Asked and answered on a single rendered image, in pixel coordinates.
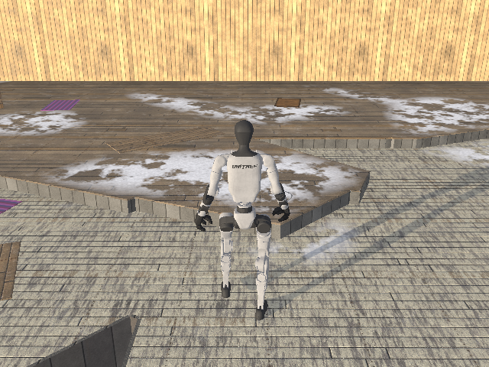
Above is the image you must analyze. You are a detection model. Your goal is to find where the left robot upper arm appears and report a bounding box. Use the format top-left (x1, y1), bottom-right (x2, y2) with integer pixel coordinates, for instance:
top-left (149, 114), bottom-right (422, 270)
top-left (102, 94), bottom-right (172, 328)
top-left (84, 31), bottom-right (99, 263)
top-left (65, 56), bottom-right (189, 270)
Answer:
top-left (207, 154), bottom-right (228, 196)

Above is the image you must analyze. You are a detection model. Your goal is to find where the right robot upper arm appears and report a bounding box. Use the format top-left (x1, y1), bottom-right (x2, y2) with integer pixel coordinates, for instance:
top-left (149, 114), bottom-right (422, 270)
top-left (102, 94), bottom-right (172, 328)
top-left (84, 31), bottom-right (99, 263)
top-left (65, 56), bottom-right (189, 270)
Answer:
top-left (260, 154), bottom-right (282, 195)

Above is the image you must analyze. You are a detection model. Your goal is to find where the robot right forearm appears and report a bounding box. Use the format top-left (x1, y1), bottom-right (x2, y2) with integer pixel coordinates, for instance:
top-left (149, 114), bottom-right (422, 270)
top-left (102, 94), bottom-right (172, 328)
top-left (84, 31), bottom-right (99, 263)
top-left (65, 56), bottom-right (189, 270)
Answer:
top-left (274, 183), bottom-right (289, 209)

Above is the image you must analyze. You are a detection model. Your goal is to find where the robot left hand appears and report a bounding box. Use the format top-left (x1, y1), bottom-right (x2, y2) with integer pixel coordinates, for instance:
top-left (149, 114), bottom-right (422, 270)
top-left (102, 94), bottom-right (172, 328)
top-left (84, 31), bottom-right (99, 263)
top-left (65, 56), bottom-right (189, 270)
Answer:
top-left (195, 213), bottom-right (212, 232)

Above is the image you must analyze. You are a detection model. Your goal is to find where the robot right hand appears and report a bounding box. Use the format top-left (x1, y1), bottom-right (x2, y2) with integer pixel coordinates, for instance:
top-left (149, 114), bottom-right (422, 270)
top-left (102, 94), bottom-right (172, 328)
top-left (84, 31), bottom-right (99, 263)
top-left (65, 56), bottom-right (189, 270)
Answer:
top-left (272, 207), bottom-right (290, 222)

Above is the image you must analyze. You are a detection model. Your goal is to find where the right robot thigh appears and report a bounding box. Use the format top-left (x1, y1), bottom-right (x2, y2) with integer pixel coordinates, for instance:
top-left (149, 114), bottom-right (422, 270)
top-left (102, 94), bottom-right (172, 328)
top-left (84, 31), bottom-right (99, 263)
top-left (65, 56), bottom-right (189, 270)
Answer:
top-left (255, 214), bottom-right (271, 272)

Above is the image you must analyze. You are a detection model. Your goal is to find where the right robot foot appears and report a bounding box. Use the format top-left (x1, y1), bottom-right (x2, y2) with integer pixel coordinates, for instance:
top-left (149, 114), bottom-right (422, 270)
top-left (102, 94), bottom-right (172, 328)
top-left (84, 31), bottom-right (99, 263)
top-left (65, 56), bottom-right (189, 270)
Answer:
top-left (255, 300), bottom-right (268, 320)

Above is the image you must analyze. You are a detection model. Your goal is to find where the robot left forearm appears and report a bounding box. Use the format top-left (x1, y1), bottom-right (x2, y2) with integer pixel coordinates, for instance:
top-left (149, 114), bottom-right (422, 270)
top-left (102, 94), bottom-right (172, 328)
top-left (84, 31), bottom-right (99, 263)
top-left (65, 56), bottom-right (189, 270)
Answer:
top-left (197, 185), bottom-right (214, 216)

